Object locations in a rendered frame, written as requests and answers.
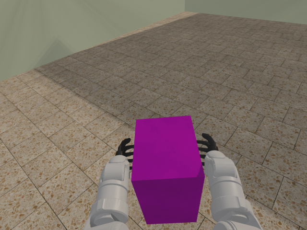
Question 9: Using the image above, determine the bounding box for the robot left hand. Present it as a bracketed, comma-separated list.
[115, 138, 134, 170]

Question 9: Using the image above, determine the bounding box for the robot right forearm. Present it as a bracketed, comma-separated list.
[204, 150, 263, 230]

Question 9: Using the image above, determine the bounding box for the carton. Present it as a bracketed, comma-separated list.
[131, 115, 205, 224]

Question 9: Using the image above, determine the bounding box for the robot right upper arm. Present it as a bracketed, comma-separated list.
[213, 220, 261, 230]

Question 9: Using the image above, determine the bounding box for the robot right hand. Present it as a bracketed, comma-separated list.
[197, 133, 218, 166]

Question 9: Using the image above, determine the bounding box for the robot left forearm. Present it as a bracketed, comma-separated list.
[83, 155, 130, 230]

